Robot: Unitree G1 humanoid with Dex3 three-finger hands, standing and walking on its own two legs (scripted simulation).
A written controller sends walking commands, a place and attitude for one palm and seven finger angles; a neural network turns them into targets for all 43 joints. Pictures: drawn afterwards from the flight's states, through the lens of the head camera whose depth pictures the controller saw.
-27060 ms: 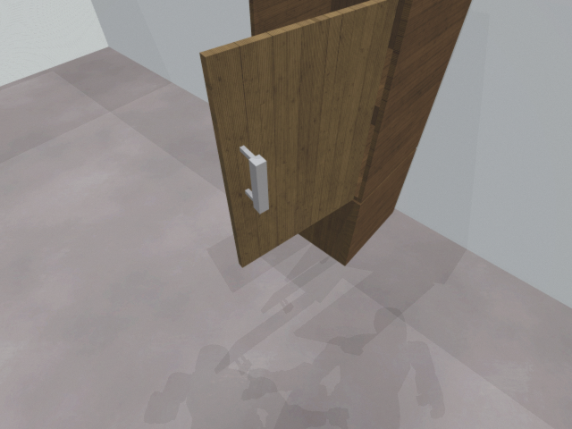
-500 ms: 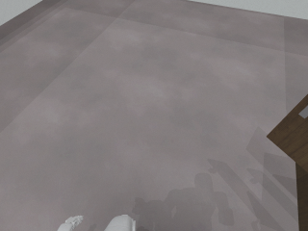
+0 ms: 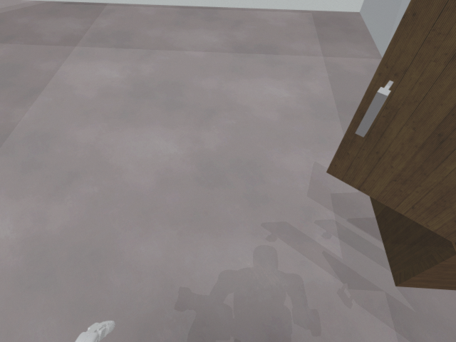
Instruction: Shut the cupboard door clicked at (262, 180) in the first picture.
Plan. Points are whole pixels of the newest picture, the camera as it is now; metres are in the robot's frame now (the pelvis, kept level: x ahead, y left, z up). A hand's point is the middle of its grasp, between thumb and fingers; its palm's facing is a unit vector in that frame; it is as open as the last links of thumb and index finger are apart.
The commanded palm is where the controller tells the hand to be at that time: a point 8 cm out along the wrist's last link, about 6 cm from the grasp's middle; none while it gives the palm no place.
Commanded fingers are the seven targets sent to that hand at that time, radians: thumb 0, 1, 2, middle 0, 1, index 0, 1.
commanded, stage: turn to face it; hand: left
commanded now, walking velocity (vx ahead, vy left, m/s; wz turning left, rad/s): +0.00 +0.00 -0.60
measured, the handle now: (374, 109) +0.65 -0.34 +0.00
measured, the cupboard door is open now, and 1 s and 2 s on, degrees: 55 55 55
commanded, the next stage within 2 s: take the last steps up to it in 0.98 s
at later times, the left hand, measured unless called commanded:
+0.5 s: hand (131, 330) +0.16 +0.21 -0.16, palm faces -0.25 -0.95 -0.20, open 7.4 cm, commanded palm none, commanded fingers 0.00 0.90 0.90 -0.20 -0.30 -0.20 -0.30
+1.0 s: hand (176, 309) +0.20 +0.12 -0.15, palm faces -0.48 -0.85 -0.22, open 7.4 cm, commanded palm none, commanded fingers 0.00 0.90 0.90 -0.20 -0.30 -0.20 -0.30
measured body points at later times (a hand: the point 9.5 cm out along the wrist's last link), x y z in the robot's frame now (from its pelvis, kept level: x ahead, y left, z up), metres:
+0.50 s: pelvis +0.02 +0.02 +0.01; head +0.08 +0.04 +0.46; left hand +0.17 +0.26 -0.15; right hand +0.03 -0.24 -0.11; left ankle +0.05 +0.13 -0.73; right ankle -0.05 -0.10 -0.65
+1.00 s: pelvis +0.03 +0.00 +0.01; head +0.06 -0.02 +0.46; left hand +0.22 +0.16 -0.13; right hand -0.06 -0.26 -0.13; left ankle +0.09 +0.11 -0.69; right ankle -0.04 -0.11 -0.73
